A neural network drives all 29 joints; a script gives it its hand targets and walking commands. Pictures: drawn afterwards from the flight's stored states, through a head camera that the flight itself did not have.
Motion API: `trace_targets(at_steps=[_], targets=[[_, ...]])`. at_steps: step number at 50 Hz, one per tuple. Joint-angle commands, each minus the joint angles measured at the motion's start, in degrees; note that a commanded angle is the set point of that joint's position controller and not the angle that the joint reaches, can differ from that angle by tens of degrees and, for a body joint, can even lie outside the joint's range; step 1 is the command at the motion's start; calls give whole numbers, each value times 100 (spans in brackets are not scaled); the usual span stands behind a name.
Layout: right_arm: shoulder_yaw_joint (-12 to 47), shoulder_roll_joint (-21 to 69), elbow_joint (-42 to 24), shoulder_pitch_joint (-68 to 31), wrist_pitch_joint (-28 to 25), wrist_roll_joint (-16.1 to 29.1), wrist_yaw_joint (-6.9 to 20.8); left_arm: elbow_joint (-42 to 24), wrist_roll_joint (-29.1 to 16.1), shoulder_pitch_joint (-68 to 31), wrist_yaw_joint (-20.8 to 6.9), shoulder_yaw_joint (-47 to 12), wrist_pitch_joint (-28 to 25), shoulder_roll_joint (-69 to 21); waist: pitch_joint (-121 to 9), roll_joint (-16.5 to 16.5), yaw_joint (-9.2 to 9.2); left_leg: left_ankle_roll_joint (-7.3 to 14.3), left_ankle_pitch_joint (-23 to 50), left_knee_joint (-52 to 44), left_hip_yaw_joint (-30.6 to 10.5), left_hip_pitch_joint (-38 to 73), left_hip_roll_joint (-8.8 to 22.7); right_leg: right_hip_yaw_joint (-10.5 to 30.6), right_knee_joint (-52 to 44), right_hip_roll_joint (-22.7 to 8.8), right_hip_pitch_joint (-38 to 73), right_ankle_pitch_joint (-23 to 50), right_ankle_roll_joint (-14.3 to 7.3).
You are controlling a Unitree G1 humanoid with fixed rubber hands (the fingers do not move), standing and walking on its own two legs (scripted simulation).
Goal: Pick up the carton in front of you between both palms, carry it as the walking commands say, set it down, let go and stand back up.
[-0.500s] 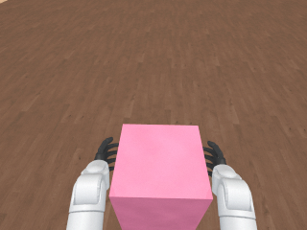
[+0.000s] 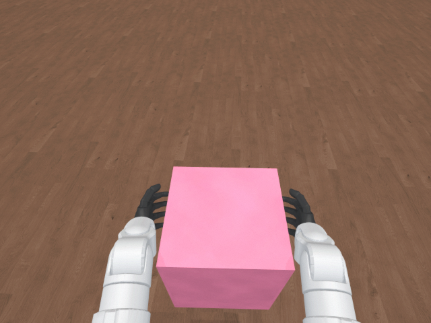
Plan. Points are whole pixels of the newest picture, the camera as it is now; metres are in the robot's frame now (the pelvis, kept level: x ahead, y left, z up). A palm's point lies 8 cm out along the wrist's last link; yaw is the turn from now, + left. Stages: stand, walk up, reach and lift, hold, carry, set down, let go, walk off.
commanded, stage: carry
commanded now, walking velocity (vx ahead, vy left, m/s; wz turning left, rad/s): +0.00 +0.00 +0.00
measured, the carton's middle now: (223, 241) +0.29 +0.00 -0.04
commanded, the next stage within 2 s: hold in 0.12 s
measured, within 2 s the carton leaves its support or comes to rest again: neither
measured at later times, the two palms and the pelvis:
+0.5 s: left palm (132, 242) +0.24 +0.16 +0.04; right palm (302, 247) +0.24 -0.14 +0.04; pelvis -0.03 +0.01 +0.01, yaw +1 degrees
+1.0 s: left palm (138, 243) +0.28 +0.18 -0.05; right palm (273, 234) +0.32 -0.11 -0.06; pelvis -0.07 -0.02 -0.04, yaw +5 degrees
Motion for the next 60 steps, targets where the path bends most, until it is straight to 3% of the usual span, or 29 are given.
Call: trace_targets(at_steps=[1, 6, 7, 8, 9, 12, 13, 14, 15, 17, 19, 25, 28, 32, 37, 41, 45, 48, 51, 56, 60], targets=[[3219, 4851, -474, -2496, -220, 1332, 1224, -332, -1290, -2318, -1223, -3189, -124, -4886, -1325, -54, 1, 131, 1341, -473, -547, -110, 659, 772, -264, -667, 1077, 1360, 8], [3259, 4905, -486, -2555, -230, 1364, 1233, -353, -1324, -2388, -1231, -3234, -136, -4938, -1365, -49, 0, 142, 1299, -484, -553, -97, 658, 777, -275, -663, 1102, 1299, 7], [3202, 4924, -654, -1846, -235, 1413, 1203, -323, -1282, -1795, -1233, -3110, -167, -5077, -917, 397, -106, 118, 2947, -818, -1328, -232, -587, 1740, -358, 747, 2914, 3054, -25], [3192, 4842, -771, -1989, -321, 1335, 1136, -437, -1159, -1935, -1166, -3035, -303, -4862, -1223, 194, 13, 124, 3317, -813, -1433, -386, -519, 1834, -291, 659, 3395, 3548, -11], [3069, 4683, -729, -1977, -320, 1260, 1110, -329, -1029, -1784, -1140, -2861, -309, -4663, -1186, 132, 25, 185, 2490, -978, -1427, -178, -492, 1789, -386, 628, 3336, 2814, 1], [3121, 4559, -749, -1995, -377, 1237, 1045, -297, -1026, -1804, -1078, -2778, -405, -4537, -1066, -11, 39, 145, 2900, -937, -1416, -183, -544, 1808, -378, 648, 3506, 3300, 113], [3067, 4492, -736, -1986, -394, 1240, 990, -245, -1042, -1817, -1076, -2787, -397, -4394, -1159, 62, -10, 147, 2154, -1071, -1423, -122, -480, 1753, -513, 664, 3676, 2290, 75], [3150, 4490, -769, -2149, -371, 1184, 1013, -282, -1003, -1896, -1092, -2780, -415, -4447, -721, -63, 78, 169, 1929, -1077, -1413, -192, -511, 1711, -571, 712, 3242, 1988, 99], [3137, 4500, -780, -2205, -370, 1174, 1032, -301, -1019, -2010, -1106, -2801, -425, -4519, -756, -77, 49, 172, 2129, -1028, -1437, -148, -520, 1734, -548, 723, 3201, 2191, 113], [3105, 4550, -741, -2196, -385, 1187, 1022, -266, -1089, -2106, -1110, -2849, -435, -4573, -914, -63, -20, 160, 2191, -1038, -1460, -187, -531, 1752, -478, 718, 3402, 2330, 131], [3041, 4521, -630, -2177, -374, 1147, 1004, -218, -1093, -2172, -1110, -2831, -437, -4562, -787, -16, -54, 165, 1855, -1087, -1478, -338, -504, 1734, -481, 732, 3402, 1986, 98], [2874, 4523, -328, -2435, -319, 1098, 1043, 136, -993, -2469, -1122, -2601, -444, -4580, -214, 214, -47, 281, 503, -1364, -1534, -1119, -315, 1636, -408, 750, 3515, 960, 95], [2618, 4471, 108, -3221, -399, 1031, 1087, 656, -837, -3183, -1109, -2274, -594, -4596, 140, 318, 0, 416, -456, -1415, -1565, -1715, -179, 1542, -186, 794, 3562, 275, 111], [2075, 4899, 1139, -4523, -675, 821, 1301, 1701, -504, -4451, -1245, -1720, -973, -4939, 127, 247, -4, 482, -1204, -1069, -1498, -1755, -163, 1671, -37, 749, 3123, -829, 183], [810, 5094, 2702, -5318, -1018, 161, 1305, 3067, 247, -5396, -1370, -244, -1388, -4705, 159, -109, 138, 492, -1098, -407, -1317, -1722, -389, 1934, -30, 664, 2362, -1725, 232], [-477, 4154, 3357, -5150, -1339, -596, 1040, 3566, 933, -5287, -1226, 907, -1594, -3827, 206, -155, 131, 374, -740, 102, -1208, -1977, -565, 1957, 141, 669, 1588, -1646, 192], [-985, 3366, 3450, -5143, -1888, -889, 860, 3604, 1073, -5349, -1152, 1205, -2072, -3150, -211, -153, 56, 238, -527, 687, -1146, -2807, -652, 1883, 685, 761, 876, -1177, 173], [-835, 3342, 3455, -5119, -2388, -849, 733, 3559, 917, -5315, -1146, 992, -2506, -3155, -816, -109, 22, 169, -170, 1169, -1120, -3488, -750, 1886, 1186, 820, 422, -399, 137], [-298, 3720, 3389, -5273, -2948, -614, 693, 3505, 607, -5345, -1209, 468, -3017, -3520, -1728, -75, 57, 126, 210, 1629, -1076, -4268, -876, 1883, 1794, 860, 239, 532, 123], [1229, 4631, 2991, -5799, -3653, 84, 657, 3285, -93, -5725, -1274, -816, -3694, -4210, -4180, -69, 213, -23, 765, 2474, -955, -5394, -1018, 1970, 2944, 870, 543, 2018, 163], [2237, 4753, 2173, -6137, -3681, 533, 622, 2615, -710, -5991, -1130, -1802, -3709, -4484, -6230, -189, 146, -163, 1322, 3123, -955, -5679, -1094, 1925, 3742, 937, 599, 2890, 146]])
